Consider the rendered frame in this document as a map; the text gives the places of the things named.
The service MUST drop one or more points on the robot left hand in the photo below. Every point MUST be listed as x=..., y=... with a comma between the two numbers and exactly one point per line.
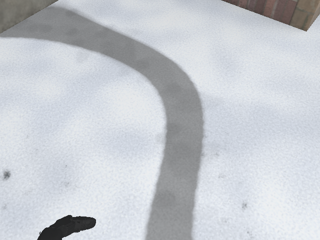
x=66, y=226

